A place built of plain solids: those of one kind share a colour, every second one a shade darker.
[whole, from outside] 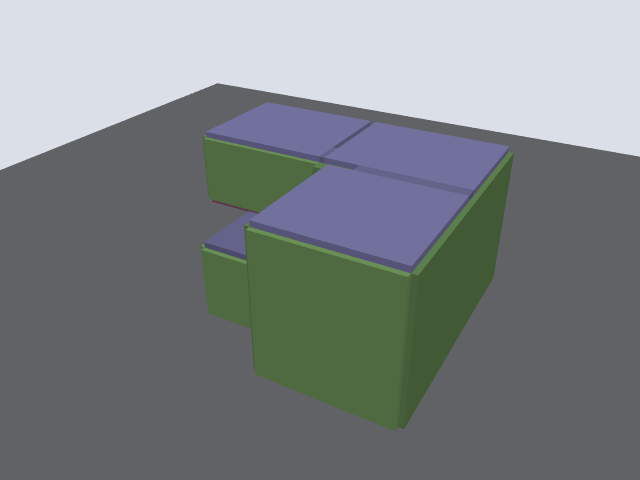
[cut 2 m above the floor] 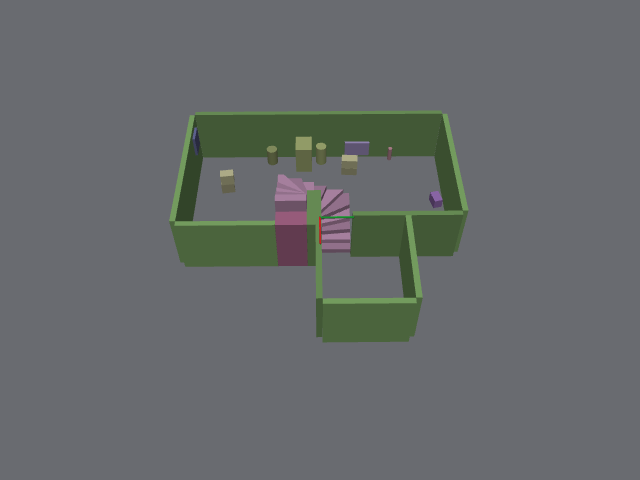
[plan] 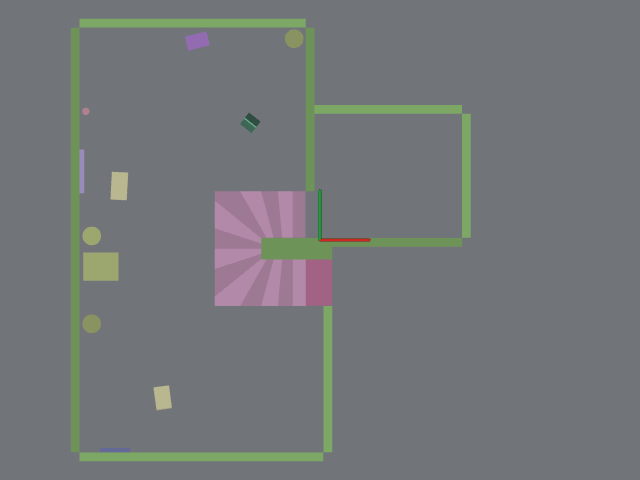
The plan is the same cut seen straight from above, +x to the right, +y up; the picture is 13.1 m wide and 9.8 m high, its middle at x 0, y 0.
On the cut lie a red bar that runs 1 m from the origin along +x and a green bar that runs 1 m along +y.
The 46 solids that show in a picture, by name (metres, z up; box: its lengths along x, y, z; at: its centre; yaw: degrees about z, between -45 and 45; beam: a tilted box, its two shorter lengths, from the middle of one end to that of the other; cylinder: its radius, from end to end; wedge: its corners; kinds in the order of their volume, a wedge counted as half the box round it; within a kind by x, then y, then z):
{
 "wall_1": {"box": [0.18, 8.67, 5.09], "at": [-5.0, 0.0, 2.49]},
 "wall_2": {"box": [4.62, 0.18, 5.09], "at": [-2.6, 4.43, 2.49]},
 "wall_3": {"box": [4.98, 0.18, 5.09], "at": [-2.42, -4.43, 2.49]},
 "wall_4": {"box": [1.45, 0.44, 5.34], "at": [-0.47, -0.18, 2.37]},
 "wall_5": {"box": [0.18, 3.34, 5.09], "at": [-0.2, 2.66, 2.49]},
 "wall_6": {"box": [0.18, 2.99, 5.09], "at": [0.16, -2.84, 2.49]},
 "wall_7": {"box": [3.01, 0.18, 2.61], "at": [1.39, -0.05, 1.25]},
 "wall_8": {"box": [3.01, 0.18, 2.61], "at": [1.39, 2.67, 1.25]},
 "wall_9": {"box": [4.66, 0.18, 2.39], "at": [2.58, -0.31, 3.84]},
 "wall_10": {"box": [0.18, 2.53, 2.61], "at": [2.99, 1.31, 1.25]},
 "wall_11": {"box": [0.18, 3.94, 2.39], "at": [5.0, -2.37, 3.84]},
 "roof_1": {"box": [3.71, 0.44, 0.2], "at": [-3.05, -0.18, 5.14]},
 "roof_2": {"box": [4.62, 4.29, 0.2], "at": [-2.6, 2.19, 5.14]},
 "roof_3": {"box": [4.98, 3.94, 0.2], "at": [-2.42, -2.37, 5.14]},
 "roof_4": {"box": [0.18, 0.95, 0.2], "at": [0.16, -0.87, 5.14]},
 "roof_5": {"box": [3.01, 2.53, 0.2], "at": [1.39, 1.31, 2.66]},
 "roof_6": {"box": [4.66, 3.94, 0.2], "at": [2.58, -2.37, 5.14]},
 "tread_1": {"wedge": [[-2.15, -1.35, -0.05], [-2.15, -1.35, 1.77], [-2.15, -1.16, -0.05], [-2.15, -1.16, 1.77], [-1.63, -1.35, -0.05], [-1.63, -1.35, 1.77], [-0.98, -0.21, -0.05], [-0.98, -0.21, 1.77]]},
 "tread_2": {"wedge": [[-2.15, -1.16, -0.05], [-2.15, -1.16, 1.59], [-2.15, -0.59, -0.05], [-2.15, -0.59, 1.59], [-1.2, -0.39, -0.05], [-1.2, -0.39, 1.59], [-1.2, -0.28, -0.05], [-1.2, -0.28, 1.59]]},
 "tread_3": {"wedge": [[-2.15, -0.6, -0.05], [-2.15, -0.6, 1.41], [-2.15, -0.18, -0.05], [-2.15, -0.18, 1.41], [-1.2, -0.28, -0.05], [-1.2, -0.28, 1.41], [-1.2, -0.18, -0.05], [-1.2, -0.18, 1.41]]},
 "tread_4": {"wedge": [[-2.15, -0.18, -0.05], [-2.15, -0.18, 1.24], [-2.15, 0.24, -0.05], [-2.15, 0.24, 1.24], [-1.2, -0.18, -0.05], [-1.2, -0.18, 1.24], [-1.2, -0.07, -0.05], [-1.2, -0.07, 1.24]]},
 "tread_5": {"wedge": [[-2.15, 0.24, -0.05], [-2.15, 0.24, 1.06], [-2.15, 0.8, -0.05], [-2.15, 0.8, 1.06], [-1.2, -0.08, -0.05], [-1.2, -0.08, 1.06], [-1.2, 0.03, -0.05], [-1.2, 0.03, 1.06]]},
 "tread_6": {"wedge": [[-2.15, 0.8, -0.05], [-2.15, 0.8, 0.88], [-2.15, 0.99, -0.05], [-2.15, 0.99, 0.88], [-1.63, 0.99, -0.05], [-1.63, 0.99, 0.88], [-0.98, -0.15, -0.05], [-0.98, -0.15, 0.88]]},
 "tread_7": {"wedge": [[-1.63, -1.35, -0.05], [-1.63, -1.35, 1.94], [-1.2, -1.35, -0.05], [-1.2, -1.35, 1.94], [-1.09, -0.4, -0.05], [-1.09, -0.4, 1.94], [-0.94, -0.4, -0.05], [-0.94, -0.4, 1.94]]},
 "tread_8": {"wedge": [[-1.63, 0.99, -0.05], [-1.63, 0.99, 0.71], [-1.2, 0.99, -0.05], [-1.2, 0.99, 0.71], [-1.09, 0.04, -0.05], [-1.09, 0.04, 0.71], [-0.94, 0.04, -0.05], [-0.94, 0.04, 0.71]]},
 "tread_9": {"wedge": [[-1.21, 0.99, -0.05], [-1.21, 0.99, 0.53], [-0.95, 0.04, -0.05], [-0.95, 0.04, 0.53], [-0.86, 0.99, -0.05], [-0.86, 0.99, 0.53], [-0.77, 0.04, -0.05], [-0.77, 0.04, 0.53]]},
 "tread_10": {"wedge": [[-1.2, -1.35, -0.05], [-1.2, -1.35, 2.12], [-0.95, -0.4, -0.05], [-0.95, -0.4, 2.12], [-0.86, -1.35, -0.05], [-0.86, -1.35, 2.12], [-0.77, -0.4, -0.05], [-0.77, -0.4, 2.12]]},
 "tread_11": {"wedge": [[-0.86, -1.35, -0.05], [-0.86, -1.35, 2.3], [-0.77, -0.4, -0.05], [-0.77, -0.4, 2.3], [-0.56, -1.35, -0.05], [-0.56, -1.35, 2.3], [-0.56, -0.4, -0.05], [-0.56, -0.4, 2.3]]},
 "tread_12": {"wedge": [[-0.86, 0.99, -0.05], [-0.86, 0.99, 0.35], [-0.77, 0.04, -0.05], [-0.77, 0.04, 0.35], [-0.56, 0.04, -0.05], [-0.56, 0.04, 0.35], [-0.56, 0.99, -0.05], [-0.56, 0.99, 0.35]]},
 "tread_13": {"wedge": [[-0.56, -1.35, -0.05], [-0.56, -1.35, 2.47], [-0.56, -0.4, -0.05], [-0.56, -0.4, 2.47], [-0.29, -1.35, -0.05], [-0.29, -1.35, 2.47], [-0.29, -0.4, -0.05], [-0.29, -0.4, 2.47]]},
 "tread_14": {"wedge": [[-0.56, 0.04, -0.05], [-0.56, 0.04, 0.18], [-0.56, 0.99, -0.05], [-0.56, 0.99, 0.18], [-0.29, 0.04, -0.05], [-0.29, 0.04, 0.18], [-0.29, 0.99, -0.05], [-0.29, 0.99, 0.18]]},
 "floor_1": {"box": [0.54, 0.95, 2.7], "at": [-0.02, -0.87, 1.3]},
 "floor_2": {"box": [4.66, 3.94, 0.2], "at": [2.58, -2.37, 2.55]},
 "bin_1": {"cylinder": 0.19, "from": [-4.66, -1.71, 0.0], "to": [-4.66, -1.71, 0.62]},
 "bin_2": {"cylinder": 0.19, "from": [-4.66, 0.08, 0.0], "to": [-4.66, 0.08, 0.75]},
 "bin_3": {"box": [0.72, 0.58, 1.11], "at": [-4.47, -0.54, 0.51]},
 "bin_4": {"cylinder": 0.19, "from": [-0.53, 4.11, 0.0], "to": [-0.53, 4.11, 0.62]},
 "carton_1": {"box": [0.33, 0.57, 0.34], "at": [-4.1, 1.1, 0.51], "yaw": -2.9},
 "carton_2": {"box": [0.33, 0.57, 0.39], "at": [-4.09, 1.1, 0.14], "yaw": -3.2},
 "carton_3": {"box": [0.32, 0.46, 0.46], "at": [-3.22, -3.23, 0.18], "yaw": 8.6},
 "carton_4": {"box": [0.32, 0.46, 0.41], "at": [-3.21, -3.21, 0.62], "yaw": 7.3},
 "sign_1": {"wedge": [[-1.63, 2.37, 0.0], [-1.55, 2.47, 0.62], [-1.53, 2.5, 0.62], [-1.45, 2.6, 0.0], [-1.4, 2.18, 0.0], [-1.32, 2.29, 0.62], [-1.3, 2.31, 0.62], [-1.21, 2.42, 0.0]]},
 "radiator_1": {"box": [0.1, 0.9, 0.6], "at": [-4.86, 1.4, 0.45]},
 "bucket_1": {"box": [0.46, 0.3, 0.39], "at": [-2.5, 4.06, 0.14], "yaw": 13.9},
 "cabinet_1": {"box": [0.62, 0.09, 0.73], "at": [-4.19, -4.29, 1.42]},
 "extinguisher_1": {"cylinder": 0.07, "from": [-4.78, 2.63, 0.0], "to": [-4.78, 2.63, 0.52]}
}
